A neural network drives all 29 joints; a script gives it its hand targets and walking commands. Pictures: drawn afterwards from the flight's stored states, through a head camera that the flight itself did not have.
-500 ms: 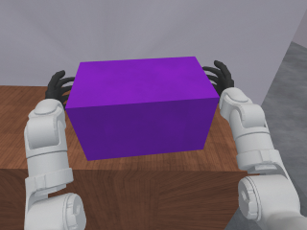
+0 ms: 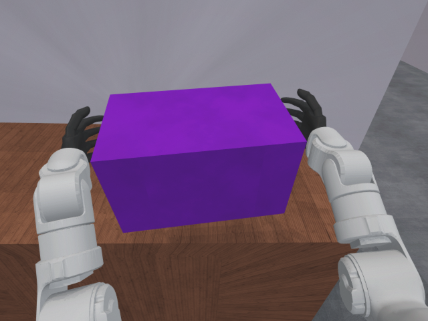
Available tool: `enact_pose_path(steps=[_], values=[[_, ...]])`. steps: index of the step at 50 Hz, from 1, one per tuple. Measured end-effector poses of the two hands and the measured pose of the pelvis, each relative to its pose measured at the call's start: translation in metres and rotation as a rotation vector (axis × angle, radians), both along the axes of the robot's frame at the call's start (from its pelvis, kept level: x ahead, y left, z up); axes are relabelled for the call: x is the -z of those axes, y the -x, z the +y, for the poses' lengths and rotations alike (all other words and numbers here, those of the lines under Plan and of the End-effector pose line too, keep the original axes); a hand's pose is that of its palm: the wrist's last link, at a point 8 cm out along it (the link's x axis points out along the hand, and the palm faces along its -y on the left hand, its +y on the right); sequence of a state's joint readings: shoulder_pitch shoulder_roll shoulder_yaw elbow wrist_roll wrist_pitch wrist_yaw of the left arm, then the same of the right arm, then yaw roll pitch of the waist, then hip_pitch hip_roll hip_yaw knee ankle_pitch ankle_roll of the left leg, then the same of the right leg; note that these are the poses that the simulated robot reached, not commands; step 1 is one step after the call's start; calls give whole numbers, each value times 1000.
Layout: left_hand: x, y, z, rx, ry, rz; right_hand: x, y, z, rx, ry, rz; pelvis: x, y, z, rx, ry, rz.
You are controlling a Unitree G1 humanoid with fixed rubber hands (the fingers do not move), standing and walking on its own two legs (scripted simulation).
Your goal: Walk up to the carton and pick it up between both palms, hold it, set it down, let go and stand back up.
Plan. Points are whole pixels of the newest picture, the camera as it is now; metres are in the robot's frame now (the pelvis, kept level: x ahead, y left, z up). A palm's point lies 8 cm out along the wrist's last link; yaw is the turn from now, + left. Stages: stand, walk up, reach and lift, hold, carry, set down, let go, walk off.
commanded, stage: hold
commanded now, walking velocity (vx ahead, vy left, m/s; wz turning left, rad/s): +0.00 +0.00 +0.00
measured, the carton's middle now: (199, 155) +0.39 +0.00 +0.18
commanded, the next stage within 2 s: none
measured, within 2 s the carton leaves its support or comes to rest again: neither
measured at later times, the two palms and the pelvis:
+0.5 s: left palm (73, 148) +0.34 +0.20 +0.23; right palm (315, 128) +0.35 -0.20 +0.25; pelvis -0.01 -0.01 +0.00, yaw +0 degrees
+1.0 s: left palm (79, 150) +0.35 +0.20 +0.23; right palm (314, 131) +0.36 -0.20 +0.24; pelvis +0.00 +0.00 +0.00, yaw +0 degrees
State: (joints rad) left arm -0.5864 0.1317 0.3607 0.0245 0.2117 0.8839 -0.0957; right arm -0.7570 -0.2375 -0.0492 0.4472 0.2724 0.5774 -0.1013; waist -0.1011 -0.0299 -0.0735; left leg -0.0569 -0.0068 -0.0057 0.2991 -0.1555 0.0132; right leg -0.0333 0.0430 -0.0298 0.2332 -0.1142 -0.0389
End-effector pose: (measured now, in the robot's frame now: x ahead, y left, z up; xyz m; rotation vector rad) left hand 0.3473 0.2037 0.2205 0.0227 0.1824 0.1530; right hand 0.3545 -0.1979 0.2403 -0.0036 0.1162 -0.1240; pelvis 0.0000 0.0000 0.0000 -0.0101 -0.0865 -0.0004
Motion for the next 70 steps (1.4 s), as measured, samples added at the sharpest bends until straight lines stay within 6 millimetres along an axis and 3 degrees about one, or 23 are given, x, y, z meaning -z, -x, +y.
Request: enact_pose_path(steps=[10,21,36,46,55,70], values=[[-5,8,-4,-8,1,-6,3,7,-4,-3,-28,-6,0,9,-1,-1,-3,4],[-13,6,-3,-5,12,-2,-7,6,-3,1,-9,-3,0,15,-6,-1,-7,4],[-12,-2,3,-4,-18,2,-7,-4,3,-4,-16,0,0,7,0,-8,-2,10],[-7,-3,-3,-1,-9,-1,1,-3,-4,0,-16,-2,0,1,1,3,-2,8],[-4,0,-6,-1,9,-7,-3,1,-6,2,-9,-8,0,2,-4,3,-3,4],[-18,5,-1,-4,15,-29,-11,6,-2,2,-16,-29,0,9,-3,-9,-4,21]])
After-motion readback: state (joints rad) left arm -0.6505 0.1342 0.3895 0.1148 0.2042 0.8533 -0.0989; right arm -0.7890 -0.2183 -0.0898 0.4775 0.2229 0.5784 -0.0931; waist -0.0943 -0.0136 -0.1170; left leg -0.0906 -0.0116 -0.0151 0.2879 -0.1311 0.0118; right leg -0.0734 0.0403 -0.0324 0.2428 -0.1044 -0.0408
